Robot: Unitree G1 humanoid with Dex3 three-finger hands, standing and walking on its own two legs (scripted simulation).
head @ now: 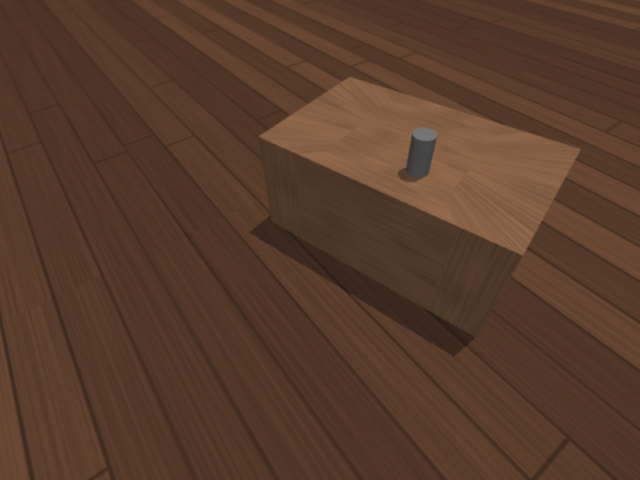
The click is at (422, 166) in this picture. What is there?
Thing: squat round
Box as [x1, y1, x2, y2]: [406, 128, 436, 177]
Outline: 429,128 417,128 412,132 406,171 407,173 415,177 421,177 426,175 429,169 436,138 436,133
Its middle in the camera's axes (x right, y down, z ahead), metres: +0.33 -0.27 +1.24
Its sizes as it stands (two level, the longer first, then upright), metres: 0.075 0.075 0.140
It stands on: a support 0.45 m high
